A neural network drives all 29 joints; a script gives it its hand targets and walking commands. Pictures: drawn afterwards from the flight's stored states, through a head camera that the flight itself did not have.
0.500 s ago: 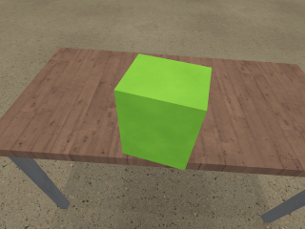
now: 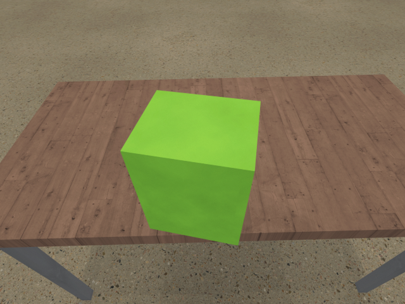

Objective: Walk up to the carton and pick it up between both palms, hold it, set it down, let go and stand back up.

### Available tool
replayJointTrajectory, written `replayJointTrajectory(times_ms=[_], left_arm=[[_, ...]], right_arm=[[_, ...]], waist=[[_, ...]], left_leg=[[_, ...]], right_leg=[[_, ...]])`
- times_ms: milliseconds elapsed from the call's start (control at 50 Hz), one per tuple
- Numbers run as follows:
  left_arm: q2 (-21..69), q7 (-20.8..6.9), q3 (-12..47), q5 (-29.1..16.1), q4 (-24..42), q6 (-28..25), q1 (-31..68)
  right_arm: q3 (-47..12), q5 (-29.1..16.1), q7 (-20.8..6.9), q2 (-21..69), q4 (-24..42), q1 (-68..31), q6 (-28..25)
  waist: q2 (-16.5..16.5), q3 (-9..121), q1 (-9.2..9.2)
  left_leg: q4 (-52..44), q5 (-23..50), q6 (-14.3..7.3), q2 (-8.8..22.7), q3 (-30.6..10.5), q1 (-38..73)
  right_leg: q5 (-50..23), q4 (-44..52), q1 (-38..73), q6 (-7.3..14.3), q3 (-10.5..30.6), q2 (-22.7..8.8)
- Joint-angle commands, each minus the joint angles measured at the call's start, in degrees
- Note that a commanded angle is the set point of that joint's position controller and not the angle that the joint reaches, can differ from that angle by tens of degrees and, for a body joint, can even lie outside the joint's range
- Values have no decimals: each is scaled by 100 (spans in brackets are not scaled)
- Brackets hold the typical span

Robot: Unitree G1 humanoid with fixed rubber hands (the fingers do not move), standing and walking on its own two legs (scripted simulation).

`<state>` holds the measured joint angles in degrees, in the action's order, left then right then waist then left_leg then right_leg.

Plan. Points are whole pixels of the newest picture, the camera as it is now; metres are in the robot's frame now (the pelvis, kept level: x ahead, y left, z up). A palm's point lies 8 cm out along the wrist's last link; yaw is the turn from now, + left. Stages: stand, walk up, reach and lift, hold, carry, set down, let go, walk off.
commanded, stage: walk up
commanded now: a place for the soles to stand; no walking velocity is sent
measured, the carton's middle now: (199, 171) +0.37 +0.01 +0.07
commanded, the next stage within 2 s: reach and lift in 1.16 s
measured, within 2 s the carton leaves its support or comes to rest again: neither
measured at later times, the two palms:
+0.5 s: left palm out of the picture +0.07 +0.25 -0.11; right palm out of the picture +0.05 -0.26 -0.12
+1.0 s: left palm out of the picture +0.04 +0.25 -0.12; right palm out of the picture +0.02 -0.26 -0.12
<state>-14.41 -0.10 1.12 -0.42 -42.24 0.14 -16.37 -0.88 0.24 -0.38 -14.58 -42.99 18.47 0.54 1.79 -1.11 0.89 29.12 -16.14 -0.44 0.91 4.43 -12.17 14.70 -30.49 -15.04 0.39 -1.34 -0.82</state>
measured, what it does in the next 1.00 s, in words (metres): stands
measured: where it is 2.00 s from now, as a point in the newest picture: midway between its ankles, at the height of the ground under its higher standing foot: outside the picture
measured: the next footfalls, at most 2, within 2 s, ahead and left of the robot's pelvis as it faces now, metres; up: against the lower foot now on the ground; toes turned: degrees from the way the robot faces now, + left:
none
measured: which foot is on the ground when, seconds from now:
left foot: down 0.00-1.00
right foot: down 0.00-1.00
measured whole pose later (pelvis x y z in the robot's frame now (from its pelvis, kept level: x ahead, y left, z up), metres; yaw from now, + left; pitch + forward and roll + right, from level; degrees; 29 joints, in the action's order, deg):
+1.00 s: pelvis -0.01 +0.00 +0.00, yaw -3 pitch -1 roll +1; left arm -14.7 0.4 0.2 0.1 -49.3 0.2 -18.3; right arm -0.3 0.1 0.4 -15.0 -48.8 18.7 0.1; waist -0.1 -1.4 -0.1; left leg 26.3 -14.0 0.0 2.1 6.4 -10.9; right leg 11.3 -27.3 -14.8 0.6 1.3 0.7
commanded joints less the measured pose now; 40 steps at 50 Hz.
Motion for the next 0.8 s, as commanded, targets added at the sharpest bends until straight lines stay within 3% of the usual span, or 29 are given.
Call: replayJointTrajectory(times_ms=[0,40,100,160,200,280,360,480,540,620,660,740,780], left_arm=[[-800,35,-253,30,372,-150,-125],[-801,37,-249,33,366,-157,-150],[-804,42,-258,19,374,-145,-113],[-882,50,-256,18,338,-131,-58],[-865,57,-258,36,312,-133,-90],[-885,57,-248,59,252,-147,-67],[-874,54,-267,17,181,-157,-117],[-814,62,-258,48,66,-157,-214],[-847,73,-287,48,34,-141,-205],[-851,66,-293,28,-65,-121,-243],[-823,73,-306,48,-130,-104,-215],[-810,75,-305,46,-175,-85,-243],[-857,83,-306,33,-215,-92,-212]], right_arm=[[208,-31,60,-785,260,313,-182],[214,-32,67,-831,281,152,-179],[217,-32,52,-747,326,57,-134],[215,-35,50,-769,251,38,-117],[220,-31,55,-790,263,-50,-115],[204,-48,42,-807,180,-42,-153],[208,-17,64,-828,66,-39,-119],[218,-53,72,-826,-21,-8,-144],[204,-30,79,-806,-90,2,-118],[253,-51,100,-890,-93,58,-167],[257,-74,106,-863,-112,113,-179],[275,-23,111,-895,-127,69,-152],[257,-27,114,-821,-129,43,-140]], waist=[[-556,128,-38],[-396,298,-88],[-116,405,-63],[-344,170,-54],[-143,89,-81],[-84,189,-70],[-324,59,-60],[-20,101,-100],[-227,-138,-94],[-294,-38,-101],[-172,-19,-100],[-245,14,-126],[-202,-250,-93]], left_leg=[[-447,1168,-112,579,-689,178],[-438,1291,-118,583,-643,309],[-495,881,-140,566,-600,377],[-542,757,-123,564,-605,302],[-552,768,-129,564,-604,268],[-617,957,-169,633,-597,215],[-579,592,-112,582,-546,343],[-763,515,-117,600,-585,235],[-776,100,-119,590,-558,131],[-758,385,-117,672,-584,158],[-851,309,-121,687,-602,47],[-861,-101,-138,647,-582,55],[-845,-7,-119,634,-547,85]], right_leg=[[-1620,543,222,235,771,-624],[-1760,474,289,217,735,-620],[-1249,613,167,230,776,-641],[-1061,690,23,177,756,-566],[-1125,726,-15,177,776,-561],[-1345,628,265,180,713,-524],[-903,900,-61,200,834,-549],[-845,801,131,143,750,-461],[-296,972,-81,147,901,-491],[-831,837,8,163,854,-425],[-821,760,133,155,832,-414],[-158,866,-31,133,854,-376],[-187,895,-292,128,909,-388]])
